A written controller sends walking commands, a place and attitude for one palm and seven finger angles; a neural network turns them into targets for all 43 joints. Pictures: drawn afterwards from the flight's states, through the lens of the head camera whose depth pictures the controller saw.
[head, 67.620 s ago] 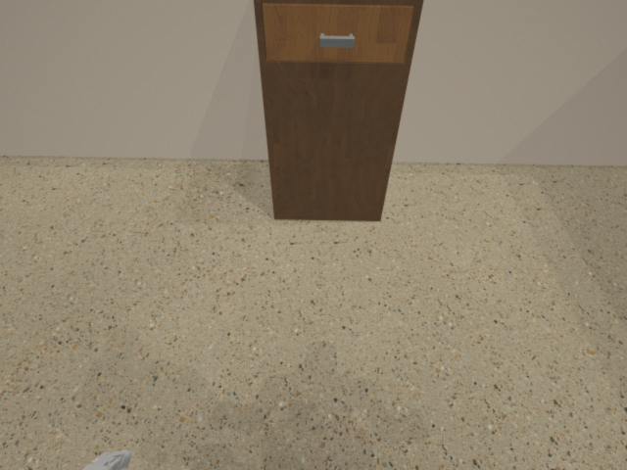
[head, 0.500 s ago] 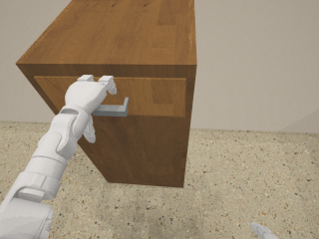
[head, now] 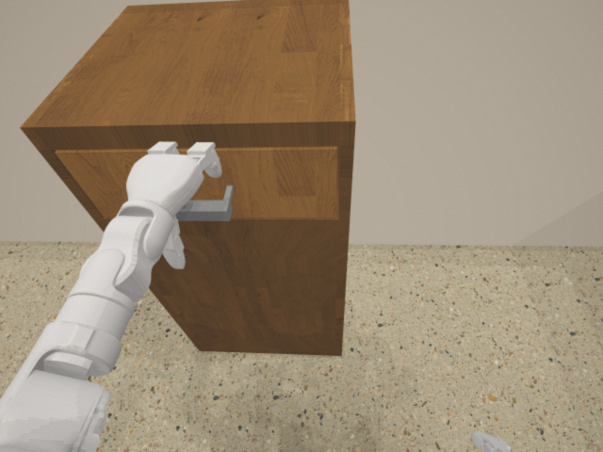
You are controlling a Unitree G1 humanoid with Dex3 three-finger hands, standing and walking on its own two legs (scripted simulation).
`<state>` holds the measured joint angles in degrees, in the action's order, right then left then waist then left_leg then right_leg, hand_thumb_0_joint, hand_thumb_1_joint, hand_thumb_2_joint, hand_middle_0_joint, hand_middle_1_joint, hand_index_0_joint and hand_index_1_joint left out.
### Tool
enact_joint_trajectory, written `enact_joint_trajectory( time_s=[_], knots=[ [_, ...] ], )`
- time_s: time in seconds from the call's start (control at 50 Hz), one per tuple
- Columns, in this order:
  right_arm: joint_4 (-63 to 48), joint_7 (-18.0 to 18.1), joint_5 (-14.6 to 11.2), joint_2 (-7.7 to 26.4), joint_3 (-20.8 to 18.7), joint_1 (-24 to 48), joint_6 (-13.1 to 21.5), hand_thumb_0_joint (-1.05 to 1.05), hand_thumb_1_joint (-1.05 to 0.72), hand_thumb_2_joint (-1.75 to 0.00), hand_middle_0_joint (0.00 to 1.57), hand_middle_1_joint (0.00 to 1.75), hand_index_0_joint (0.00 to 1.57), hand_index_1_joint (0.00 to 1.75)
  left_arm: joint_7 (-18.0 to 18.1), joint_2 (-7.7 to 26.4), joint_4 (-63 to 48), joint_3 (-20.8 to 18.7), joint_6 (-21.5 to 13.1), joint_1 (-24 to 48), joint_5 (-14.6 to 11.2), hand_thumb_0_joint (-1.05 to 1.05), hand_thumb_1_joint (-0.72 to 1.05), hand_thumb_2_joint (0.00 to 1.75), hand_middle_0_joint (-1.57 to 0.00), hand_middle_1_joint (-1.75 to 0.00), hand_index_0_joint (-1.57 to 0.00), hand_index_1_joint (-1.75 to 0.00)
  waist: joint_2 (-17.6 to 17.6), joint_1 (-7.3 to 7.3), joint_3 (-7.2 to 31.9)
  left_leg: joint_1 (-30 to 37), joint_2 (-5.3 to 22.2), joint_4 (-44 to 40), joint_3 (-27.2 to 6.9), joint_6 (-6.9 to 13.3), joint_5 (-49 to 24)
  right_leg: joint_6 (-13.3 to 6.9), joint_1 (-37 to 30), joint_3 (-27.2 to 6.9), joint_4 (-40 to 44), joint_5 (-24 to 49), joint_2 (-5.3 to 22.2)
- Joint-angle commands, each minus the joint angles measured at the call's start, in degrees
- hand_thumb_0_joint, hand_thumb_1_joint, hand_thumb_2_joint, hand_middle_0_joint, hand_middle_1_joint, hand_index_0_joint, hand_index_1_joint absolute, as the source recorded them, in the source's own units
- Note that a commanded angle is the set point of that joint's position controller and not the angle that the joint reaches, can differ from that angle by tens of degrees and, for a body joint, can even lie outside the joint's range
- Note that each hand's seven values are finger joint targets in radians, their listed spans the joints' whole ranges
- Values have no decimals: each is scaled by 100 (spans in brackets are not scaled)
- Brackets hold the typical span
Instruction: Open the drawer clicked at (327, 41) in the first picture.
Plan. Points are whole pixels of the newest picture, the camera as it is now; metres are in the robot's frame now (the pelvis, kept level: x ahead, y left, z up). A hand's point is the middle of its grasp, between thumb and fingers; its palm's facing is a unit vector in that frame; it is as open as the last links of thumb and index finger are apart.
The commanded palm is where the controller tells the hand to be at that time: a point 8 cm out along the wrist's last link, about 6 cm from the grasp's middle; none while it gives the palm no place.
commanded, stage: re-aim the fingers above the handle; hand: left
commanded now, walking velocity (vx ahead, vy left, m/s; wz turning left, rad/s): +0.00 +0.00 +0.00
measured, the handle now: (201, 200) +0.48 +0.21 +0.04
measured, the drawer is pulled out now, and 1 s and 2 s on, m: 0.00 0.00 0.00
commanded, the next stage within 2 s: lower the fingers behind the handle in 1.44 s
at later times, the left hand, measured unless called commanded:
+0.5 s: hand (176, 198) +0.42 +0.21 +0.11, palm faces +0.04 -0.01 -1.00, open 13.8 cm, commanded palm +0.39 +0.22 +0.16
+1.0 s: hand (171, 185) +0.43 +0.22 +0.12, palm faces +0.10 +0.00 -1.00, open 13.8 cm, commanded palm +0.40 +0.22 +0.16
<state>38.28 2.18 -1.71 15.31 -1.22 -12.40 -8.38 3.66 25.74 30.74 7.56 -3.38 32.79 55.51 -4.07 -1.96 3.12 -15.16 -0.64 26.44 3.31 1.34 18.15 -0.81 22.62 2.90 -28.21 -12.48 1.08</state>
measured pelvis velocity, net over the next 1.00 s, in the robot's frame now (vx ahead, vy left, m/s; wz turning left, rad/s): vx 0.00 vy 0.00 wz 0.00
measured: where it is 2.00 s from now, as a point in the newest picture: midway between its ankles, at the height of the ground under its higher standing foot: outside the picture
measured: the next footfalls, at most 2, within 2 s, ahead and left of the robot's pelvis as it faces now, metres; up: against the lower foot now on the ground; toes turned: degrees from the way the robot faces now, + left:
none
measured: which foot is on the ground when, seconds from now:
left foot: down 0.00-1.00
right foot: down 0.00-1.00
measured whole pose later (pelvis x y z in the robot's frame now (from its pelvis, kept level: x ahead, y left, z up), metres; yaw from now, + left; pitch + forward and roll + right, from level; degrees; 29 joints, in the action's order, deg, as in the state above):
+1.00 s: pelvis +0.00 +0.00 +0.00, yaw +0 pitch +8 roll +0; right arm 39.4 2.3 -1.7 14.6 -1.0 -11.1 -7.2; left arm 8.7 27.1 36.3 6.4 -2.5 37.9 56.7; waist -4.1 -1.8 3.5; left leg -16.6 -0.6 26.7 3.4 1.3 18.1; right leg -0.8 24.0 2.8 -28.2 -12.3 1.0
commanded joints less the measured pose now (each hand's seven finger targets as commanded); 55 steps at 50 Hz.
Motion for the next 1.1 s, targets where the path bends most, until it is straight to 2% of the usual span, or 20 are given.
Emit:
enact_joint_trajectory(
  time_s=[0.0, 0.06, 0.1, 0.16, 0.22, 0.28, 0.36, 0.42, 0.46, 0.52, 0.58, 0.68, 0.7, 0.76, 0.8, 0.86, 0.92, 1.0, 1.06, 1.08],
  knots=[
    [-629, 54, -1, 645, -203, 225, 208, 0, -90, -90, 20, 30, 20, 30, 415, 1622, -810, -899, 164, 2547, 63, 0, -50, 30, -30, -120, -30, -120, 368, -28, 1842, -196, -74, -309, -108, -44, -2204, -161, -1709, -190, 54, 1654, -57],
    [-646, 37, -14, 703, -243, 193, 201, 0, -90, -90, 20, 30, 20, 30, 313, 1485, -644, -753, 293, 2373, 107, 0, -50, 30, -30, -120, -30, -120, 438, 32, 1924, -72, -56, -294, -97, -28, -2252, -159, -1646, -172, 77, 1610, -76],
    [-693, 19, -34, 681, -268, 192, 217, 0, -90, -90, 20, 30, 20, 30, 172, 1091, -855, -350, 311, 2427, 30, 0, -50, 30, -30, -120, -30, -120, 390, 111, 1917, 101, -43, -245, -112, -4, -2277, -153, -1502, -169, 101, 1621, -76],
    [-763, 17, -19, 691, -304, 151, 231, 0, -90, -90, 20, 30, 20, 30, -38, 883, -1252, -120, 204, 2503, -106, 0, -50, 30, -30, -120, -30, -120, 482, 202, 2050, 329, -52, -180, -171, 21, -2387, -139, -1478, -172, 129, 1696, -81],
    [-754, 56, -7, 687, -273, 165, 210, 0, -90, -90, 20, 30, 20, 30, -73, 1254, -1307, -476, 42, 2378, -152, 0, -50, 30, -30, -120, -30, -120, 556, 96, 1948, 152, -99, -197, -181, 42, -2258, -137, -1603, -199, 113, 1738, -72],
    [-671, 69, -23, 660, -226, 171, 219, 0, -90, -90, 20, 30, 20, 30, 87, 1307, -1072, -551, -55, 2713, -91, 0, -50, 30, -30, -120, -30, -120, 537, 126, 1532, -47, -96, -269, -195, 6, -1965, -143, -1360, -165, 145, 1390, -66],
    [-552, 125, 33, 658, -202, 131, 246, 0, -90, -90, 20, 30, 20, 30, 486, 2095, -661, -1279, -61, 2937, 104, 0, -50, 30, -30, -120, -30, -120, 421, -66, 1866, -245, -126, -284, -125, -12, -1963, -149, -1714, -259, 90, 1416, -45],
    [-532, 123, 31, 587, -201, 171, 284, 0, -90, -90, 20, 30, 20, 30, 653, 2001, -581, -1218, 8, 2939, 189, 0, -50, 30, -30, -120, -30, -120, 228, -79, 2120, -233, -116, -261, -67, -35, -2200, -154, -1869, -260, 9, 1736, -47],
    [-577, 83, 36, 622, -240, 171, 289, 0, -90, -90, 20, 30, 20, 30, 617, 1841, -528, -1098, 128, 2675, 186, 0, -50, 30, -30, -120, -30, -120, 177, -63, 2299, -135, -103, -246, -36, -34, -2351, -152, -1942, -260, 14, 1876, -53],
    [-661, 44, -8, 692, -265, 174, 248, 0, -90, -90, 20, 30, 20, 30, 333, 1500, -561, -805, 322, 2104, 55, 0, -50, 30, -30, -120, -30, -120, 486, -11, 2286, -97, -60, -232, -18, 8, -2525, -120, -1970, -213, -2, 2151, -49],
    [-792, -20, -60, 725, -294, 223, 203, 0, -90, -90, 20, 30, 20, 30, -104, 657, -874, -8, 403, 1882, -152, 0, -50, 30, -30, -120, -30, -120, 687, 174, 1898, 108, -29, -201, -72, 51, -2546, -92, -1625, -152, 108, 2079, -63],
    [-797, 51, -25, 718, -254, 224, 165, 0, -90, -90, 20, 30, 20, 30, -317, 1133, -1343, -305, 64, 2312, -220, 0, -50, 30, -30, -120, -30, -120, 680, 165, 1588, 43, -113, -216, -177, 88, -2082, -111, -1494, -195, 185, 1706, -60],
    [-737, 70, -16, 707, -254, 155, 174, 0, -90, -90, 20, 30, 20, 30, -232, 1250, -1385, -438, -58, 2567, -181, 0, -50, 30, -30, -120, -30, -120, 696, 182, 1586, 51, -110, -200, -221, 67, -2123, -127, -1422, -168, 137, 1667, -75],
    [-659, 98, 37, 664, -276, 64, 225, 0, -90, -90, 20, 30, 20, 30, 186, 1715, -1636, -876, -320, 3081, -30, 0, -50, 30, -30, -120, -30, -120, 68, 47, 2046, 232, -129, -140, -240, -34, -2386, -187, -1416, -182, 14, 1598, -93],
    [-561, 113, 49, 573, -254, 27, 284, 0, -90, -90, 20, 30, 20, 30, 541, 1956, -1403, -1180, -370, 3273, 53, 0, -50, 30, -30, -120, -30, -120, -12, 12, 2181, 139, -142, -86, -233, -64, -2493, -202, -1502, -187, -66, 1694, -108],
    [-450, 99, 48, 558, -230, 65, 324, 0, -90, -90, 20, 30, 20, 30, 899, 2049, -807, -1364, -139, 3107, 124, 0, -50, 30, -30, -120, -30, -120, 147, -63, 2225, -60, -140, -136, -158, -100, -2464, -178, -1690, -191, -60, 1760, -108],
    [-407, 65, 23, 584, -189, 167, 291, 0, -90, -90, 20, 30, 20, 30, 898, 1686, -228, -989, 318, 2839, 184, 0, -50, 30, -30, -120, -30, -120, 214, -37, 2094, -181, -89, -228, -86, -121, -2495, -169, -1693, -148, -46, 1862, -89],
    [-601, -34, -71, 743, -228, 175, 134, 0, -90, -90, 20, 30, 20, 30, 203, 695, 34, -17, 898, 2294, 61, 0, -50, 30, -30, -120, -30, -120, 599, 163, 1881, -11, 21, -243, -83, -70, -2625, -139, -1468, -56, 46, 1916, -92],
    [-735, 6, -63, 818, -192, 258, 16, 0, -90, -90, 20, 30, 20, 30, -123, 1225, -137, -433, 886, 2034, -46, 0, -50, 30, -30, -120, -30, -120, 1024, 54, 1862, -130, -36, -309, -89, 17, -2313, -121, -1765, -115, 113, 1825, -71],
    [-759, 20, -70, 795, -156, 285, 0, 0, -90, -90, 20, 30, 20, 30, -232, 1071, -155, -253, 861, 2147, -47, 0, -50, 30, -30, -120, -30, -120, 1103, 109, 1639, -231, -45, -336, -100, 38, -2146, -113, -1685, -111, 137, 1752, -54]
  ],
)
